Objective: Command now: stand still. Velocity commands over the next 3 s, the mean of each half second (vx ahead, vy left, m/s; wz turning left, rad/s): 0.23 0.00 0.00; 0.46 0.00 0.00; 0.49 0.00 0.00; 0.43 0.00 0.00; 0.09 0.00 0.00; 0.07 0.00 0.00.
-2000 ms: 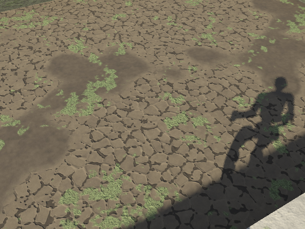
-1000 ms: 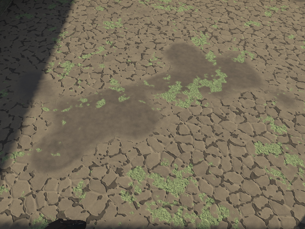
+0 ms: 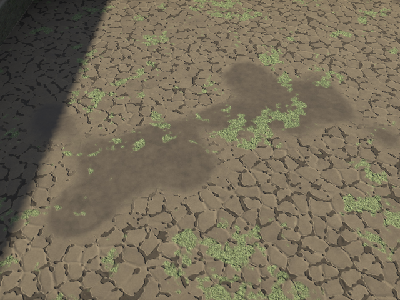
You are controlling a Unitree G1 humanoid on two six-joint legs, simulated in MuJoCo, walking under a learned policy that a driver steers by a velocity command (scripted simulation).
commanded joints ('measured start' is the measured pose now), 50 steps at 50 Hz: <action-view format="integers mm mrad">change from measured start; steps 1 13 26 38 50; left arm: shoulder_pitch -18 -59 -109 -177 -165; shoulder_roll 95 59 54 20 1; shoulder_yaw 21 11 41 15 17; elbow -64 -66 -149 -197 -203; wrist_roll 1 -23 -17 -15 -17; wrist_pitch -14 -60 -18 -51 -49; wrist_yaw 6 -4 1 2 5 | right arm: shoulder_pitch -7 -72 -161 -219 -231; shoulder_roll -86 -50 -32 -22 -2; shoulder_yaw -21 -23 -45 -25 -19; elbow -71 -12 -87 -125 -132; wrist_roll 0 19 11 21 21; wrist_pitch -14 5 15 4 -4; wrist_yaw -2 -22 -17 -12 -10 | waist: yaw -2 3 -5 -2 -7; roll -2 -14 -14 -1 -16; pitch -19 8 -139 -11 -51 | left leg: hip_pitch -133 -66 -53 -98 -58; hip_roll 53 32 20 14 10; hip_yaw -54 -34 78 4 12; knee -64 -89 203 106 130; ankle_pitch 127 90 557 114 230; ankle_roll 65 42 55 65 60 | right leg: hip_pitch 122 15 23 -88 -54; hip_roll -160 -138 -161 -121 -124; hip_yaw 156 126 41 73 73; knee -15 14 307 243 257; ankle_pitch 195 -31 598 -23 64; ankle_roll -42 30 -1 39 39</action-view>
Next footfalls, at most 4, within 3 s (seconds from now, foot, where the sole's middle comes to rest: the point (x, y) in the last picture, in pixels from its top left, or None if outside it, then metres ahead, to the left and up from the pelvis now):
none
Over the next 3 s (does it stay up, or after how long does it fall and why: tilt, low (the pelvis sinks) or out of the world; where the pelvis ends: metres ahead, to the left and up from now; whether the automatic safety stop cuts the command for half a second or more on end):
stays up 0.02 0.03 0.00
